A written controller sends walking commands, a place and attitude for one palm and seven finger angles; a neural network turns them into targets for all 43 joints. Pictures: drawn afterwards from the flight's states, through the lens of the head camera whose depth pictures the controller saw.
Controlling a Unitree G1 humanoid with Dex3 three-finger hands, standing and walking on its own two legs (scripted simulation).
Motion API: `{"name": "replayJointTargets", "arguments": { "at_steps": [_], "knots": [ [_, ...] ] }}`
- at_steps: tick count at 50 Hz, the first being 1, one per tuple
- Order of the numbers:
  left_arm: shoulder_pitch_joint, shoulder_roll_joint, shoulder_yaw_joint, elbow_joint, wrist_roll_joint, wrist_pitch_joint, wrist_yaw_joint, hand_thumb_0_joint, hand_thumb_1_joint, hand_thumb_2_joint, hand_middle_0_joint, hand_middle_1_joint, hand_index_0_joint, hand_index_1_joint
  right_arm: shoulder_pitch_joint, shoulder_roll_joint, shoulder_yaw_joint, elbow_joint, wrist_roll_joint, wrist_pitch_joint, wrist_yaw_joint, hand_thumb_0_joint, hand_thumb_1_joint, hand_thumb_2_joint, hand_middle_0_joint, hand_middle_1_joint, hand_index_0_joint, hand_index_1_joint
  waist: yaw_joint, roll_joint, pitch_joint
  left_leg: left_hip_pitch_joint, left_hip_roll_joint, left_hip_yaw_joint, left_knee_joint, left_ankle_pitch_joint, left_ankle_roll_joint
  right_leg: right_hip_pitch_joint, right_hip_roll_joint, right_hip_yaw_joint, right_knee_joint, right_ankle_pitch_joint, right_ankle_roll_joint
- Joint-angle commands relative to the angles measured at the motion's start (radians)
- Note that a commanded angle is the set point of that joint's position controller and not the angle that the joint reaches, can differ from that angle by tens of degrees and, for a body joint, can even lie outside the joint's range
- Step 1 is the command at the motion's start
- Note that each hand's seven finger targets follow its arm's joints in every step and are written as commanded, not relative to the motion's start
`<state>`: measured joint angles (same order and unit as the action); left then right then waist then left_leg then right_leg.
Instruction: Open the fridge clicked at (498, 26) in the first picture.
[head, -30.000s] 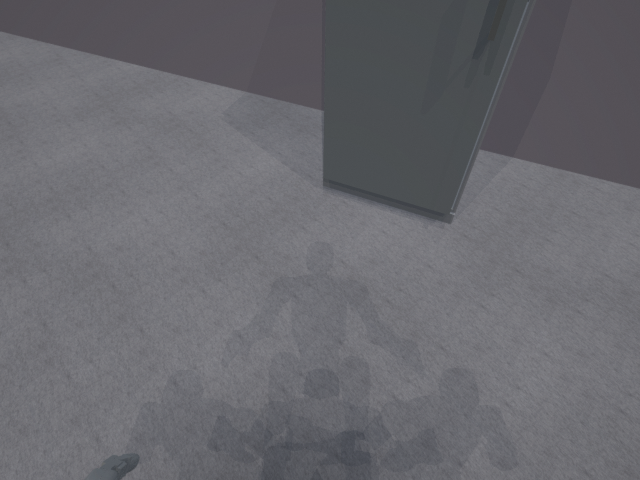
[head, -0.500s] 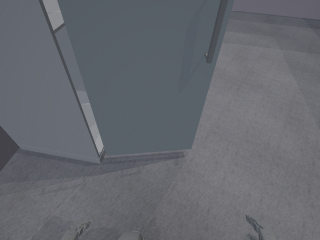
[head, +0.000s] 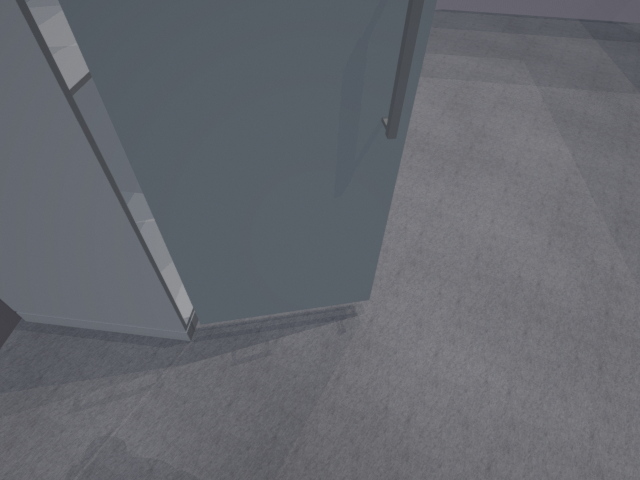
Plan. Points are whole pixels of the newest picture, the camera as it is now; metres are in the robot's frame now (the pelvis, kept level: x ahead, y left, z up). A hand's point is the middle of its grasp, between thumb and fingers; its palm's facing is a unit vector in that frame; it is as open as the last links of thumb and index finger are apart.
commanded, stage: let the arm hang, fingers relaxed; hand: right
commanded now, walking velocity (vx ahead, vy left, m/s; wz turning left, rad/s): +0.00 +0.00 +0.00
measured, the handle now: (402, 52) +0.75 -0.10 +0.18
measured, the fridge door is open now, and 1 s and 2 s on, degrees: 73 73 73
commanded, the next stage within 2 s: look to check the result in 0.40 s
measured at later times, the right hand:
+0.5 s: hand out of the picture +0.03 -0.19 -0.18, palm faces -0.01 +0.98 -0.19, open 7.4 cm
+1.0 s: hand out of the picture +0.04 -0.21 -0.18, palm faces -0.02 +0.98 -0.21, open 7.4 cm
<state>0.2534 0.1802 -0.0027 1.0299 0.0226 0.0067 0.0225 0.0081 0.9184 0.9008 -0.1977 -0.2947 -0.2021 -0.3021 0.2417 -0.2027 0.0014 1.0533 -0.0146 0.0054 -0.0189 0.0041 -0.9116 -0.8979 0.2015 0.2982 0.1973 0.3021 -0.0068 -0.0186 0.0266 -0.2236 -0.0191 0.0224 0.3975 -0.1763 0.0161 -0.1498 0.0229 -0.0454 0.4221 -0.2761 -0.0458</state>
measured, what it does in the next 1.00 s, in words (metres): stands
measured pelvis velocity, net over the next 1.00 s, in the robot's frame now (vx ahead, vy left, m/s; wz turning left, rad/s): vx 0.01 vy -0.02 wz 0.01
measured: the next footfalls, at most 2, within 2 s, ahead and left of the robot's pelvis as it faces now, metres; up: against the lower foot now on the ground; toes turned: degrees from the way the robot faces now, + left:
none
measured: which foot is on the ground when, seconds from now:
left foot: down 0.00-1.00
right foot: down 0.00-1.00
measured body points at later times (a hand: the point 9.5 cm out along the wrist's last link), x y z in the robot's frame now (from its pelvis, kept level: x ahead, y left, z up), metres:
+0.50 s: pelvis +0.01 -0.02 +0.00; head +0.03 -0.02 +0.45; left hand +0.00 +0.20 -0.16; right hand +0.03 -0.24 -0.16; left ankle +0.02 +0.11 -0.74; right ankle -0.03 -0.09 -0.74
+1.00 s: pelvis +0.01 -0.02 +0.00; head +0.03 -0.03 +0.45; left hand +0.02 +0.22 -0.15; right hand +0.04 -0.26 -0.16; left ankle +0.02 +0.11 -0.74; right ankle -0.03 -0.09 -0.74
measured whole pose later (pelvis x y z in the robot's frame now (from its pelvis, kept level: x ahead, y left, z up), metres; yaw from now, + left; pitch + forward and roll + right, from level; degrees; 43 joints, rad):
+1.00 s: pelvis +0.01 -0.02 +0.00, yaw +1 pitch -1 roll +1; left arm 0.23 0.19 0.00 1.12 0.02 -0.01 0.04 0.00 0.90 0.90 -0.20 -0.29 -0.20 -0.30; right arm 0.19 -0.19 0.00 1.13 -0.02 0.00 -0.02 0.01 -0.91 -0.90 0.20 0.30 0.20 0.30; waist 0.01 0.00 0.06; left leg -0.18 0.01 0.00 0.40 -0.19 -0.01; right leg -0.08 0.05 -0.07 0.37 -0.28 -0.07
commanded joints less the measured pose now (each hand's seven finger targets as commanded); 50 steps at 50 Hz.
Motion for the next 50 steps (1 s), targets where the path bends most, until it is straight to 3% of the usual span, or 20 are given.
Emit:
{"name": "replayJointTargets", "arguments": {
  "at_steps": [1, 7, 15, 26, 31, 50],
  "knots": [
    [0.048, 0.104, 0.019, -0.004, -0.003, -0.02, 0.013, 0.0, 0.9, 0.9, -0.2, -0.3, -0.2, -0.3, 0.006, -0.102, -0.018, -0.012, 0.005, -0.024, -0.007, 0.0, -0.9, -0.9, 0.2, 0.3, 0.2, 0.3, 0.014, 0.027, -0.008, 0.056, 0.109, -0.1, -0.055, 0.119, 0.025, -0.027, -0.126, 0.105, -0.112, 0.161, -0.004],
    [0.059, 0.093, 0.012, 0.037, -0.003, -0.025, 0.018, 0.0, 0.9, 0.9, -0.2, -0.3, -0.2, -0.3, 0.005, -0.085, -0.017, 0.022, 0.006, -0.023, -0.01, 0.0, -0.9, -0.9, 0.2, 0.3, 0.2, 0.3, 0.012, 0.003, -0.006, 0.072, 0.11, -0.088, -0.033, 0.162, 0.024, -0.006, -0.132, 0.099, -0.119, 0.243, 0.0],
    [0.069, 0.084, 0.013, 0.063, -0.005, -0.023, 0.023, 0.0, 0.9, 0.9, -0.2, -0.3, -0.2, -0.3, 0.016, -0.07, -0.016, 0.044, 0.005, -0.019, -0.013, 0.0, -0.9, -0.9, 0.2, 0.3, 0.2, 0.3, 0.009, 0.004, 0.042, 0.056, 0.105, -0.087, -0.042, 0.126, 0.024, -0.016, -0.129, 0.101, -0.129, 0.217, -0.001],
    [0.095, 0.088, 0.02, 0.079, -0.005, -0.03, 0.029, 0.0, 0.9, 0.9, -0.2, -0.3, -0.2, -0.3, 0.025, -0.072, -0.024, 0.05, 0.004, -0.021, -0.015, 0.0, -0.9, -0.9, 0.2, 0.3, 0.2, 0.3, 0.013, 0.016, 0.005, 0.073, 0.11, -0.078, -0.021, 0.17, 0.027, 0.021, -0.131, 0.096, -0.116, 0.283, -0.005],
    [0.091, 0.091, 0.021, 0.08, -0.004, -0.027, 0.031, 0.0, 0.9, 0.9, -0.2, -0.3, -0.2, -0.3, 0.024, -0.067, -0.022, 0.055, 0.004, -0.016, -0.015, 0.0, -0.9, -0.9, 0.2, 0.3, 0.2, 0.3, 0.015, -0.002, 0.043, 0.047, 0.105, -0.078, -0.023, 0.123, 0.026, 0.011, -0.134, 0.1, -0.13, 0.247, -0.004],
    [0.023, 0.157, 0.033, 0.061, -0.006, -0.027, 0.025, 0.0, 0.9, 0.9, -0.2, -0.3, -0.2, -0.3, -0.031, -0.126, -0.029, 0.043, 0.001, -0.022, -0.01, 0.0, -0.9, -0.9, 0.2, 0.3, 0.2, 0.3, 0.018, 0.022, 0.023, 0.061, 0.112, -0.093, -0.03, 0.155, 0.028, 0.023, -0.136, 0.109, -0.132, 0.251, -0.003]
  ]
}}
